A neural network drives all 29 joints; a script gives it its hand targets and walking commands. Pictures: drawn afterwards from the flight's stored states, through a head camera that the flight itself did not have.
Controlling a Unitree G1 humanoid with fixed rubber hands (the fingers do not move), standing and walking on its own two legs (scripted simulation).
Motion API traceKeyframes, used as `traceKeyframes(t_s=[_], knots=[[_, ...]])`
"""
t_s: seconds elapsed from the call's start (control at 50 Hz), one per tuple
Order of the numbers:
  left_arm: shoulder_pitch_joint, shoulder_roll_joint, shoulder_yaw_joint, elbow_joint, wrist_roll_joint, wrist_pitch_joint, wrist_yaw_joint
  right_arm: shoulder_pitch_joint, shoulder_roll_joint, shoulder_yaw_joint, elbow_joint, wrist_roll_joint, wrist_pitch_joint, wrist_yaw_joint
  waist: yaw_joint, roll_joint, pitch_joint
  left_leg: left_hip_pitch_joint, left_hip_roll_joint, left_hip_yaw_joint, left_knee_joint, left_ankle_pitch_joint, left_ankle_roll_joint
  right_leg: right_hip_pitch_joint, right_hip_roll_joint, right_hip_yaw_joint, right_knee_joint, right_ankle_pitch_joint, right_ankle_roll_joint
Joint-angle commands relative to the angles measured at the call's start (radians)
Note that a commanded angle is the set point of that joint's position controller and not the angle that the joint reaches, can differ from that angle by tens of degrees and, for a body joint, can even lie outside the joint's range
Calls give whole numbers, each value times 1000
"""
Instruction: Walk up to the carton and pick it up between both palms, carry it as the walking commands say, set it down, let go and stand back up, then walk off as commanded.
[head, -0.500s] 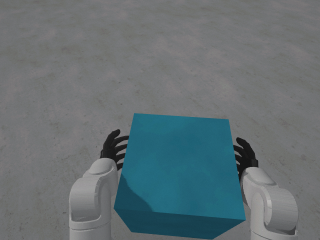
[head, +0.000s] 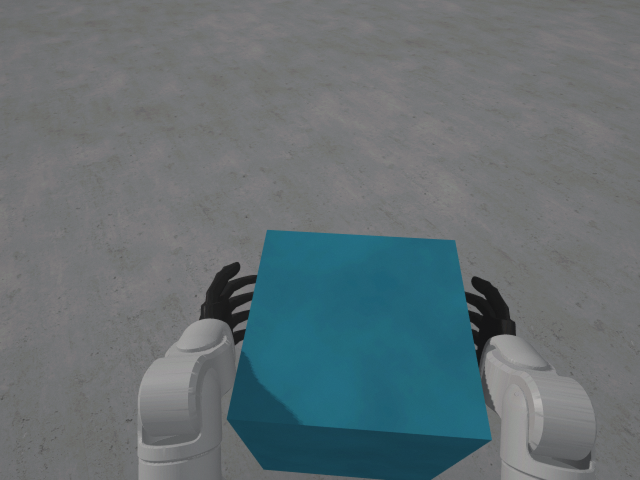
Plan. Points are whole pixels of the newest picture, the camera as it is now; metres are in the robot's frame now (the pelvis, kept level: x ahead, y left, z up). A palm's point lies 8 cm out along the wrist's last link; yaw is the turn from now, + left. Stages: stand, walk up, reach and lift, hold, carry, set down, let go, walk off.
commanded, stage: carry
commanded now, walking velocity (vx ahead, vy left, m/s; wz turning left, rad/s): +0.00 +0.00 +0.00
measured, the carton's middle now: (351, 364) +0.24 +0.00 +0.04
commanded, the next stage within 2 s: hold in 1.76 s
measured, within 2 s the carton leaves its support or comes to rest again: neither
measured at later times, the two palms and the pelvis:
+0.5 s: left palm (207, 325) +0.26 +0.17 +0.09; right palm (472, 337) +0.25 -0.13 +0.09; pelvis +0.01 +0.02 +0.00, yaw +0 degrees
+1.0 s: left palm (213, 317) +0.28 +0.17 +0.08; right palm (465, 327) +0.27 -0.13 +0.08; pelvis +0.02 +0.02 +0.00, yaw +0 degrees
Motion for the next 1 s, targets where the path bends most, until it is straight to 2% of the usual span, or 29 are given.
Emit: traceKeyframes(t_s=[0.0, 0.04, 0.12, 0.18, 0.2, 0.22, 0.28, 0.3, 0.32, 0.36, 0.38, 0.42, 0.44, 0.46, 0.52, 0.54, 0.6, 0.64, 0.66, 0.72, 0.74, 0.76, 0.78, 0.82, 0.88, 0.92, 0.94, 0.96, 0.98], knots=[[-354, -782, -571, -67, -237, -10, -122, -496, 768, 650, -129, 267, -26, 121, -9, 44, -182, 50, 65, -99, -188, -12, 47, 39, -177, 266, -253, -67, 58], [-315, -753, -522, 23, -191, -16, -123, -554, 738, 634, -97, 251, -37, 126, -9, -56, -191, 63, 53, -106, -166, -34, 34, 47, -206, 304, -282, -165, 66], [-357, -736, -504, 42, -187, -36, -127, -479, 721, 577, 2, 212, -48, 131, -7, 69, -195, 12, 100, -149, -225, -153, 64, 51, -137, 238, -230, -207, 57], [-333, -777, -548, 5, -215, -56, -123, -496, 746, 626, -87, 251, -69, 129, -5, -45, -192, 23, 53, -112, -180, -154, 55, -1, -193, 326, -324, -329, 63], [-451, -825, -587, -136, -254, -74, -122, -583, 838, 667, -147, 283, -83, 135, -12, 5, -188, 46, 28, -87, -147, -117, 51, 9, -175, 278, -328, -327, 61], [-411, -717, -473, 66, -169, -87, -130, -529, 746, 585, 75, 209, -89, 138, -10, -103, -172, 45, 19, -87, -141, -132, 61, 16, -205, 322, -374, -350, 97], [-351, -768, -581, -73, -216, -91, -121, -490, 787, 656, -91, 271, -100, 137, -10, 19, -205, 54, 70, -116, -188, -28, 46, 44, -174, 253, -250, -136, 74], [-351, -694, -496, 101, -145, -121, -126, -502, 673, 555, 51, 185, -131, 148, -10, 33, -190, 40, 75, -121, -185, -3, 47, 32, -177, 261, -244, -47, 69], [-356, -797, -597, -125, -245, -97, -119, -525, 806, 695, -178, 299, -102, 139, -7, -39, -209, 65, 74, -119, -184, -47, 46, 30, -158, 251, -238, -137, 51], [-352, -735, -544, -23, -192, -94, -123, -518, 737, 628, -52, 252, -103, 145, -7, 2, -160, 31, 71, -145, -225, -191, 68, -23, -149, 257, -284, -325, 67], [-311, -706, -470, 135, -134, -106, -122, -509, 690, 566, 56, 204, -118, 143, -4, 25, -184, 53, 66, -124, -200, -97, 56, 18, -165, 271, -263, -228, 61], [-387, -771, -594, -131, -235, -114, -112, -487, 777, 645, -116, 265, -120, 141, -14, 80, -211, 75, 102, -148, -239, -33, 58, 27, -139, 216, -174, -69, 50], [-383, -754, -562, -27, -205, -119, -121, -495, 743, 607, -43, 226, -127, 143, -16, 110, -224, 79, 118, -156, -266, -45, 56, 18, -117, 182, -168, -68, 57], [-335, -829, -633, -165, -260, -104, -116, -496, 823, 707, -233, 299, -116, 138, -11, 34, -240, 66, 135, -176, -260, -13, 62, 55, -114, 178, -156, 9, 54], [-326, -700, -517, 45, -181, -113, -120, -464, 690, 580, -3, 212, -118, 148, -4, 18, -253, 50, 101, -122, -197, 8, 47, 99, -146, 225, -164, 87, 50], [-326, -802, -618, -126, -240, -98, -115, -508, 772, 685, -223, 295, -116, 146, -6, 56, -288, 78, 92, -139, -201, 1, 51, 88, -150, 248, -161, 75, 35], [-378, -738, -508, 69, -186, -82, -121, -514, 703, 560, 6, 196, -98, 140, -4, 71, -200, 9, 127, -158, -249, -43, 67, 73, -136, 204, -138, 12, 31], [-347, -817, -625, -142, -254, -88, -115, -467, 794, 667, -168, 286, -95, 152, -7, 84, -269, 56, 119, -143, -234, -60, 58, 76, -130, 196, -152, 1, 39], [-308, -617, -421, 209, -111, -118, -126, -416, 607, 463, 183, 123, -127, 149, -10, 58, -266, 80, 80, -99, -167, -15, 47, 96, -170, 259, -185, 87, 44], [-387, -752, -570, -61, -208, -165, -127, -516, 750, 632, -82, 244, -177, 165, -13, 20, -266, 49, 122, -149, -199, 82, 35, 126, -170, 226, -145, 197, 32], [-401, -720, -537, 24, -188, -173, -130, -466, 701, 562, 39, 196, -176, 160, -15, -6, -265, 84, 125, -138, -218, 132, 25, 112, -150, 201, -130, 171, 26], [-454, -715, -527, 34, -184, -187, -134, -491, 724, 553, 89, 180, -189, 168, -19, 74, -263, 103, 141, -168, -215, 168, 28, 84, -132, 195, -109, 172, 21], [-451, -831, -634, -153, -250, -167, -124, -531, 823, 664, -141, 278, -178, 165, -14, 119, -267, 101, 154, -180, -242, 132, 25, 75, -126, 187, -96, 81, 26], [-387, -809, -655, -184, -255, -141, -122, -484, 799, 679, -203, 295, -151, 165, -14, 102, -252, 109, 193, -220, -296, 118, 37, 18, -99, 161, -60, 19, 33], [-280, -660, -480, 178, -137, -117, -128, -441, 608, 521, 68, 154, -145, 149, -3, 40, -225, 55, 116, -120, -214, -3, 47, 90, -151, 211, -140, 80, 21], [-358, -731, -515, 104, -171, -126, -134, -496, 676, 563, 17, 179, -154, 153, -2, 100, -217, -1, 103, -138, -236, -129, 50, 94, -141, 217, -166, -84, 10], [-349, -723, -507, 58, -179, -146, -134, -493, 721, 589, 3, 211, -161, 154, -2, 6, -259, 21, 83, -143, -180, -163, 68, 96, -166, 268, -221, -189, 17], [-398, -621, -378, 309, -80, -186, -145, -472, 603, 441, 304, 87, -194, 165, -5, 5, -189, 36, 59, -97, -146, -102, 45, 21, -191, 317, -275, -201, 23], [-324, -612, -412, 230, -91, -209, -142, -494, 603, 509, 166, 136, -225, 161, -9, -32, -197, 46, 66, -96, -131, -49, 42, 40, -198, 298, -269, -76, 41]])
